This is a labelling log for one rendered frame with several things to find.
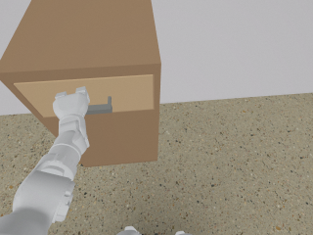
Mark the left robot hand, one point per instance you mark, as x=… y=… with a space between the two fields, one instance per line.
x=76 y=103

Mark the cabinet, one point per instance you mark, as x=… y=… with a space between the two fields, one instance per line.
x=79 y=39

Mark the left robot forearm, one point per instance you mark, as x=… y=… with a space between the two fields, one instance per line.
x=65 y=154

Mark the drawer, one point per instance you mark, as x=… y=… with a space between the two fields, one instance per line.
x=129 y=93

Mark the handle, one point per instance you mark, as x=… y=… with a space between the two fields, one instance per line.
x=101 y=108

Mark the left robot shin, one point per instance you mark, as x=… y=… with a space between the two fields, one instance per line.
x=130 y=228

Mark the left robot upper arm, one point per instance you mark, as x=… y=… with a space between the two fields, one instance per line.
x=45 y=199

